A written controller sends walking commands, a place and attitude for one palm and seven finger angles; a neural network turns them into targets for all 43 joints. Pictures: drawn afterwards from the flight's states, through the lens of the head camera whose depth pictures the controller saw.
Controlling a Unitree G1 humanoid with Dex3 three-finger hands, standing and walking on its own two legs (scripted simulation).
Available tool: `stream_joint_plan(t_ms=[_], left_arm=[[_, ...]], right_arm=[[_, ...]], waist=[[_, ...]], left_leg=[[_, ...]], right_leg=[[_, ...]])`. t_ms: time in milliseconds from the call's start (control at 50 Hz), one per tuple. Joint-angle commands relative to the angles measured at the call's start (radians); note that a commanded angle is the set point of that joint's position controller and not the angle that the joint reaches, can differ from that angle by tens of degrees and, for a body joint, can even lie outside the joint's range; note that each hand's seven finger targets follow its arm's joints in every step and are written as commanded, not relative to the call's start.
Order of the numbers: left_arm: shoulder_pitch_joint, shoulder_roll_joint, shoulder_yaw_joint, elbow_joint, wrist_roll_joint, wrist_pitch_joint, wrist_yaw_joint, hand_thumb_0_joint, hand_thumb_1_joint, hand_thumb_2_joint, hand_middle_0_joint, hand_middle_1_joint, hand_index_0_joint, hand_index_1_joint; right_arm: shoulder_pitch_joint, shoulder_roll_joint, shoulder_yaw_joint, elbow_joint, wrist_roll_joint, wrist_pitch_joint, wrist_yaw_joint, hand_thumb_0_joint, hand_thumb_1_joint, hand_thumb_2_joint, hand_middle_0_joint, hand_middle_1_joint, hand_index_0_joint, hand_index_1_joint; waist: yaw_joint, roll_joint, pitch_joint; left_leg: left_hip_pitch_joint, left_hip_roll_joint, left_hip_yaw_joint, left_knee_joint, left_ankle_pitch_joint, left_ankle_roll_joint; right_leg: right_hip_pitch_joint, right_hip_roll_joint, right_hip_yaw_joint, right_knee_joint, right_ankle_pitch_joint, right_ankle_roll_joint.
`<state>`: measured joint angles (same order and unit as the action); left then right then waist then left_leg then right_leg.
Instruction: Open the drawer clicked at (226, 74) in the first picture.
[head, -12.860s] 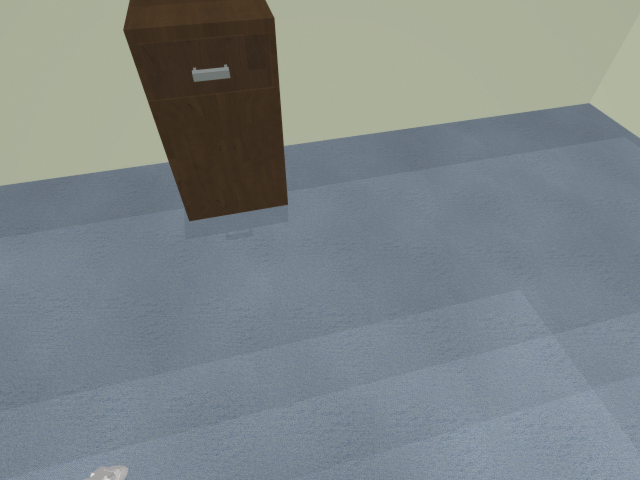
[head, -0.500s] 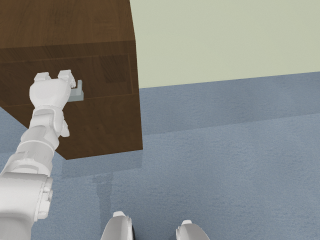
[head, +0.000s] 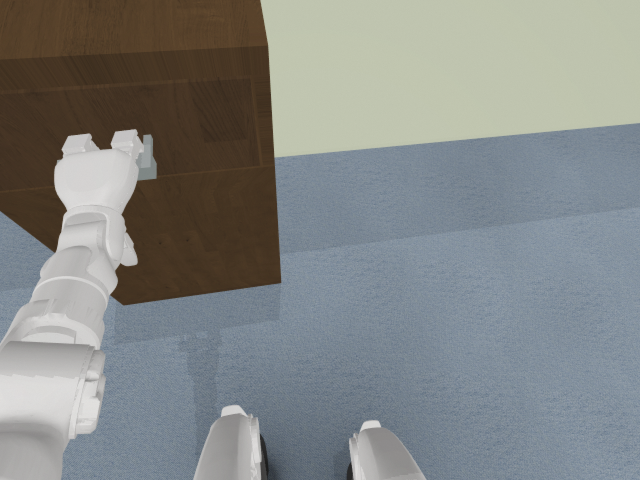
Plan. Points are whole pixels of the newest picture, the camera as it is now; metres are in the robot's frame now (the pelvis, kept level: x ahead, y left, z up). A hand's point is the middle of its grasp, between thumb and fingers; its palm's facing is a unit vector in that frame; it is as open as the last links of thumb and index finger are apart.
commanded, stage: lower the fingers behind the handle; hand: left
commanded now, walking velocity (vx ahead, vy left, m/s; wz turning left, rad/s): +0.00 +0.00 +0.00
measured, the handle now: (109, 157) +0.54 +0.27 +0.00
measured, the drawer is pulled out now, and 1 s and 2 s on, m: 0.00 0.00 0.08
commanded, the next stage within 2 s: close the thumb around the handle in 0.38 s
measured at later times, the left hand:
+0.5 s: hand (115, 199) +0.48 +0.26 -0.02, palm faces -0.06 -0.03 -1.00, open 13.8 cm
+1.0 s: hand (113, 199) +0.48 +0.26 -0.02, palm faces -0.05 -0.04 -1.00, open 7.2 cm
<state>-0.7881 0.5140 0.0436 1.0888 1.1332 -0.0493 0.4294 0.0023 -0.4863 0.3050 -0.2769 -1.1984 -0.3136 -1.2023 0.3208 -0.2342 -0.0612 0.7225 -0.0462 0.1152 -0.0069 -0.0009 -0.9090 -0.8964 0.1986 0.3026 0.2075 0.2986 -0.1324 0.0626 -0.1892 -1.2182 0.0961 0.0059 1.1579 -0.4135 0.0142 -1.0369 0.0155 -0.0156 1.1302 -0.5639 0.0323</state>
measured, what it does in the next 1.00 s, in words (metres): stands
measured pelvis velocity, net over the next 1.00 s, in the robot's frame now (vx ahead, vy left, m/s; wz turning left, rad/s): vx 0.00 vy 0.00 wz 0.00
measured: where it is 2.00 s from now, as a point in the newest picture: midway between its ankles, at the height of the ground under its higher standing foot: outside the picture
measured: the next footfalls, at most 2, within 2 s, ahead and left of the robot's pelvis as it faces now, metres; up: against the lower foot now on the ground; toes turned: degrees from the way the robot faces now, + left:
none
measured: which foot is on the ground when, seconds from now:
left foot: down 0.00-1.00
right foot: down 0.00-1.00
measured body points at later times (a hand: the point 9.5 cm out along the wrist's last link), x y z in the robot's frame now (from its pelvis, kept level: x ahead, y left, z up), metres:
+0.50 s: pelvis +0.00 +0.00 +0.00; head +0.14 +0.01 +0.42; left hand +0.48 +0.25 +0.04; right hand +0.01 -0.28 -0.13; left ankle +0.06 +0.11 -0.64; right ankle -0.02 -0.15 -0.64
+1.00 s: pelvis +0.00 +0.00 +0.00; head +0.14 +0.02 +0.43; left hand +0.48 +0.26 +0.04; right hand +0.02 -0.27 -0.12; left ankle +0.06 +0.11 -0.64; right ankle -0.02 -0.15 -0.64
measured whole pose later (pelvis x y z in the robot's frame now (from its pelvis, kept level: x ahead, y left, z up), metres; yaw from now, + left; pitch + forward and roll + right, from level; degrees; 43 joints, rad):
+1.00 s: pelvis +0.00 +0.00 +0.00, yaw +0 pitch +27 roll -4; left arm -0.79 0.53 0.04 1.08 1.12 -0.05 0.41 0.00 0.48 0.72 -0.33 -1.29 -0.37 -1.29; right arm 0.32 -0.23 -0.05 0.72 -0.04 0.12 -0.01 0.00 -0.91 -0.90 0.20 0.30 0.21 0.30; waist -0.13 0.07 -0.18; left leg -1.22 0.10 0.00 1.17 -0.42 0.02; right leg -1.03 0.02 -0.02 1.13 -0.57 0.04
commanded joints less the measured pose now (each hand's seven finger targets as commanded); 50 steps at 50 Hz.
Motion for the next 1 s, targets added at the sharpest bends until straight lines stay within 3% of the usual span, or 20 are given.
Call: stream_joint_plan(t_ms=[0, 60, 140, 200, 300, 360, 400, 460, 520, 540, 600, 640, 680, 700, 740, 800, 840, 920, 960, 980], left_arm=[[-0.36, 0.218, 0.03, -0.166, -0.004, 0.007, 0.035, 0.0, -0.5, 0.3, -0.3, -1.2, -0.3, -1.2], [-0.352, 0.247, 0.049, -0.168, -0.011, 0.018, 0.032, 0.0, -0.5, 0.3, -0.3, -1.2, -0.3, -1.2], [-0.37, 0.217, 0.024, -0.167, -0.017, 0.027, 0.024, 0.0, -0.5, 0.3, -0.3, -1.2, -0.3, -1.2], [-0.362, 0.254, 0.039, -0.137, -0.017, 0.028, 0.014, 0.0, -0.5, 0.3, -0.3, -1.2, -0.3, -1.2], [-0.375, 0.269, 0.038, -0.128, -0.017, 0.013, -0.002, 0.0, -0.5, 0.3, -0.3, -1.2, -0.3, -1.2], [-0.333, 0.303, 0.07, -0.131, -0.023, -0.001, -0.009, 0.0, -0.5, 0.3, -0.3, -1.2, -0.3, -1.2], [-0.331, 0.275, 0.048, -0.129, -0.022, -0.005, -0.012, 0.0, -0.5, 0.3, -0.3, -1.2, -0.3, -1.2], [-0.345, 0.295, 0.063, -0.141, -0.021, -0.009, -0.005, 0.0, -0.5, 0.3, -0.3, -1.2, -0.3, -1.2], [-0.337, 0.285, 0.067, -0.169, -0.026, -0.012, -0.001, 0.0, -0.332, 0.372, -0.312, -1.218, -0.312, -1.218], [-0.324, 0.297, 0.078, -0.18, -0.025, -0.013, 0.003, 0.0, -0.276, 0.396, -0.316, -1.224, -0.316, -1.224], [-0.313, 0.252, 0.047, -0.164, -0.03, -0.001, 0.008, 0.0, -0.108, 0.468, -0.328, -1.242, -0.328, -1.242], [-0.348, 0.268, 0.052, -0.181, -0.027, -0.002, 0.01, 0.0, 0.004, 0.516, -0.336, -1.254, -0.336, -1.254], [-0.312, 0.27, 0.062, -0.18, -0.025, 0.001, 0.012, 0.0, 0.116, 0.564, -0.344, -1.266, -0.344, -1.266], [-0.313, 0.248, 0.046, -0.183, -0.028, 0.001, 0.011, 0.0, 0.172, 0.588, -0.348, -1.272, -0.348, -1.272], [-0.322, 0.242, 0.041, -0.171, -0.026, 0.002, 0.011, 0.0, 0.284, 0.636, -0.356, -1.284, -0.356, -1.284], [-0.303, 0.249, 0.046, -0.156, -0.025, 0.005, 0.009, 0.0, 0.452, 0.708, -0.368, -1.302, -0.368, -1.302], [-0.336, 0.238, 0.033, -0.158, -0.022, 0.004, 0.009, 0.0, 0.564, 0.756, -0.376, -1.314, -0.376, -1.314], [-0.329, 0.262, 0.051, -0.132, -0.026, 0.008, 0.003, 0.0, 0.788, 0.852, -0.392, -1.338, -0.392, -1.338], [-0.318, 0.265, 0.052, -0.144, -0.024, 0.003, 0.003, 0.0, 0.9, 0.9, -0.4, -1.35, -0.4, -1.35], [-0.311, 0.268, 0.053, -0.131, -0.025, 0.005, 0.0, 0.0, 0.9, 0.9, -0.4, -1.35, -0.4, -1.35]], right_arm=[[0.157, -0.174, -0.056, -0.039, -0.004, -0.007, -0.016, 0.0, -0.9, -0.9, 0.2, 0.3, 0.2, 0.3], [0.158, -0.177, -0.053, -0.039, -0.001, -0.004, -0.017, 0.0, -0.9, -0.9, 0.2, 0.3, 0.2, 0.3], [0.158, -0.173, -0.053, -0.039, 0.001, -0.006, -0.019, 0.0, -0.9, -0.9, 0.2, 0.3, 0.2, 0.3], [0.157, -0.177, -0.047, -0.039, 0.004, -0.007, -0.025, 0.0, -0.9, -0.9, 0.2, 0.3, 0.2, 0.3], [0.157, -0.177, -0.042, -0.042, 0.007, -0.012, -0.031, 0.0, -0.9, -0.9, 0.2, 0.3, 0.2, 0.3], [0.16, -0.178, -0.041, -0.047, 0.007, -0.013, -0.032, 0.0, -0.9, -0.9, 0.2, 0.3, 0.2, 0.3], [0.156, -0.173, -0.042, -0.048, 0.008, -0.013, -0.029, 0.0, -0.9, -0.9, 0.2, 0.3, 0.2, 0.3], [0.163, -0.179, -0.044, -0.046, 0.007, -0.012, -0.029, 0.0, -0.9, -0.9, 0.2, 0.3, 0.2, 0.3], [0.164, -0.175, -0.048, -0.046, 0.005, -0.011, -0.025, 0.0, -0.9, -0.9, 0.2, 0.3, 0.2, 0.3], [0.165, -0.179, -0.048, -0.047, 0.005, -0.009, -0.024, 0.0, -0.9, -0.9, 0.2, 0.3, 0.2, 0.3], [0.158, -0.175, -0.049, -0.046, 0.007, -0.007, -0.022, 0.0, -0.9, -0.9, 0.2, 0.3, 0.2, 0.3], [0.161, -0.179, -0.049, -0.043, 0.007, -0.007, -0.023, 0.0, -0.9, -0.9, 0.2, 0.3, 0.2, 0.3], [0.156, -0.178, -0.051, -0.043, 0.005, -0.005, -0.023, 0.0, -0.9, -0.9, 0.2, 0.3, 0.2, 0.3], [0.157, -0.175, -0.051, -0.044, 0.005, -0.005, -0.021, 0.0, -0.9, -0.9, 0.2, 0.3, 0.2, 0.3], [0.157, -0.176, -0.051, -0.043, 0.006, -0.006, -0.023, 0.0, -0.9, -0.9, 0.2, 0.3, 0.2, 0.3], [0.157, -0.177, -0.049, -0.042, 0.006, -0.004, -0.022, 0.0, -0.9, -0.9, 0.2, 0.3, 0.2, 0.3], [0.158, -0.176, -0.05, -0.041, 0.007, -0.006, -0.022, 0.0, -0.9, -0.9, 0.2, 0.3, 0.2, 0.3], [0.159, -0.178, -0.046, -0.04, 0.005, -0.005, -0.023, 0.0, -0.9, -0.9, 0.2, 0.3, 0.2, 0.3], [0.161, -0.179, -0.048, -0.044, 0.004, -0.006, -0.024, 0.0, -0.9, -0.9, 0.2, 0.3, 0.2, 0.3], [0.158, -0.178, -0.045, -0.045, 0.006, -0.004, -0.026, 0.0, -0.9, -0.9, 0.2, 0.3, 0.2, 0.3]], waist=[[-0.016, 0.084, -0.462], [-0.005, 0.082, -0.474], [-0.017, 0.086, -0.466], [-0.02, 0.046, -0.437], [-0.027, 0.044, -0.421], [-0.006, 0.045, -0.45], [-0.013, 0.05, -0.434], [-0.012, 0.056, -0.441], [-0.004, 0.074, -0.487], [0.005, 0.084, -0.486], [-0.007, 0.058, -0.451], [-0.01, 0.075, -0.461], [0.004, 0.08, -0.474], [-0.002, 0.074, -0.467], [-0.01, 0.062, -0.452], [-0.003, 0.063, -0.432], [-0.015, 0.069, -0.437], [-0.009, 0.063, -0.424], [-0.006, 0.067, -0.45], [-0.009, 0.05, -0.439]], left_leg=[[0.594, -0.059, -0.027, -0.084, 0.32, 0.021], [0.598, -0.059, -0.027, -0.089, 0.323, 0.021], [0.606, -0.06, -0.027, -0.089, 0.315, 0.023], [0.555, -0.062, -0.021, -0.088, 0.28, 0.028], [0.525, -0.063, -0.016, -0.08, 0.264, 0.031], [0.525, -0.065, -0.014, -0.073, 0.287, 0.031], [0.509, -0.066, -0.008, -0.067, 0.282, 0.032], [0.523, -0.063, -0.016, -0.068, 0.292, 0.029], [0.557, -0.062, -0.018, -0.065, 0.327, 0.028], [0.57, -0.06, -0.018, -0.069, 0.338, 0.025], [0.551, -0.061, -0.013, -0.073, 0.318, 0.027], [0.569, -0.06, -0.02, -0.08, 0.32, 0.025], [0.587, -0.059, -0.02, -0.083, 0.33, 0.023], [0.585, -0.06, -0.019, -0.085, 0.325, 0.024], [0.584, -0.058, -0.022, -0.087, 0.322, 0.025], [0.575, -0.06, -0.021, -0.09, 0.323, 0.023], [0.58, -0.059, -0.023, -0.089, 0.316, 0.024], [0.556, -0.061, -0.021, -0.087, 0.301, 0.025], [0.565, -0.061, -0.018, -0.081, 0.316, 0.026], [0.553, -0.061, -0.017, -0.08, 0.312, 0.026]], right_leg=[[-0.026, 0.068, -0.058, -0.149, 0.309, -0.064], [-0.009, 0.068, -0.057, -0.15, 0.314, -0.063], [-0.022, 0.068, -0.056, -0.158, 0.306, -0.061], [0.0, 0.067, -0.052, -0.164, 0.3, -0.058], [-0.002, 0.065, -0.048, -0.16, 0.298, -0.057], [0.018, 0.066, -0.046, -0.149, 0.321, -0.058], [0.015, 0.065, -0.044, -0.152, 0.324, -0.057], [0.001, 0.066, -0.048, -0.144, 0.32, -0.058], [0.014, 0.067, -0.048, -0.138, 0.344, -0.06], [0.011, 0.068, -0.05, -0.14, 0.346, -0.06], [0.013, 0.068, -0.051, -0.152, 0.338, -0.058], [0.003, 0.068, -0.053, -0.15, 0.332, -0.058], [0.008, 0.069, -0.055, -0.15, 0.331, -0.061], [0.01, 0.07, -0.056, -0.155, 0.329, -0.06], [-0.001, 0.069, -0.055, -0.157, 0.324, -0.059], [0.005, 0.07, -0.056, -0.158, 0.327, -0.062], [-0.012, 0.068, -0.056, -0.157, 0.318, -0.059], [-0.001, 0.068, -0.053, -0.156, 0.314, -0.061], [0.008, 0.068, -0.053, -0.152, 0.33, -0.06], [0.006, 0.067, -0.052, -0.153, 0.329, -0.059]])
